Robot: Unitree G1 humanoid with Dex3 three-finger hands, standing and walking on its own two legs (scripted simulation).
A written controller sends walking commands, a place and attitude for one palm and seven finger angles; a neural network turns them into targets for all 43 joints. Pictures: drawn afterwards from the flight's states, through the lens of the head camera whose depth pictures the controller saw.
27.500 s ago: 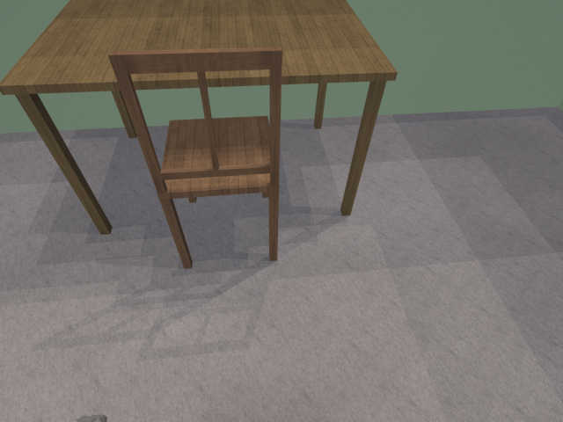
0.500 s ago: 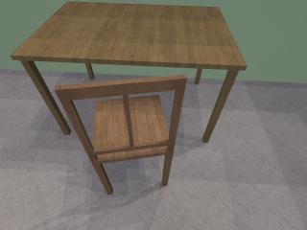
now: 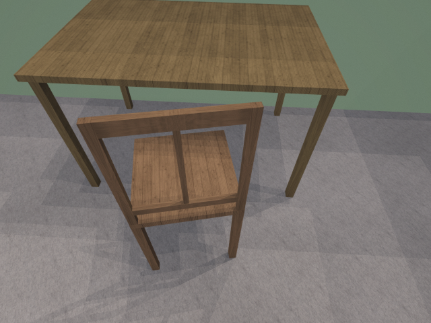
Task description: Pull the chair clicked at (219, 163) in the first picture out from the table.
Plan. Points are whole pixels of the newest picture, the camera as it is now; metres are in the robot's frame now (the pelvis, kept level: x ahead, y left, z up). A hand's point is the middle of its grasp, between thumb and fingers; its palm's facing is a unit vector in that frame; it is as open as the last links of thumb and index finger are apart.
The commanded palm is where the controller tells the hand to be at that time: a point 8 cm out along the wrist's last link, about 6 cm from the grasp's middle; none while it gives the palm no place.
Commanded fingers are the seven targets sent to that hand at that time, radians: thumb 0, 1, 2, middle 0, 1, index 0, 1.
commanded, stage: come to a stop and stand still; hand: left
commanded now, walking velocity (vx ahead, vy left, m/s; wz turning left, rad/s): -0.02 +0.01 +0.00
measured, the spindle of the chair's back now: (181, 171) +0.50 +0.12 -0.08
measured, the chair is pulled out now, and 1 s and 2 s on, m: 0.19 0.19 0.19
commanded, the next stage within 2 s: look again from close up in 0.86 s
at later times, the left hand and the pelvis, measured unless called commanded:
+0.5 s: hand out of the picture -0.05 +0.20 -0.18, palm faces +0.05 -0.98 -0.19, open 7.3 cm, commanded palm none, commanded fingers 0.00 0.90 0.90 -0.20 -0.30 -0.20 -0.30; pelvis -0.03 +0.02 +0.00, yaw +2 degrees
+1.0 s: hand out of the picture -0.06 +0.16 -0.18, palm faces +0.07 -0.99 -0.14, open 7.3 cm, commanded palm none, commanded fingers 0.00 0.90 0.90 -0.20 -0.30 -0.20 -0.30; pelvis -0.03 +0.01 +0.00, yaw +2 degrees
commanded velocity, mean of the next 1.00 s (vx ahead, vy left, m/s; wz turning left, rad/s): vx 0.00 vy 0.00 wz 0.00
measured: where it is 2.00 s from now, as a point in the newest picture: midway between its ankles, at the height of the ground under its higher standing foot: outside the picture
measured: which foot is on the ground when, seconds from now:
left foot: down 0.00-1.00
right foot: down 0.00-1.00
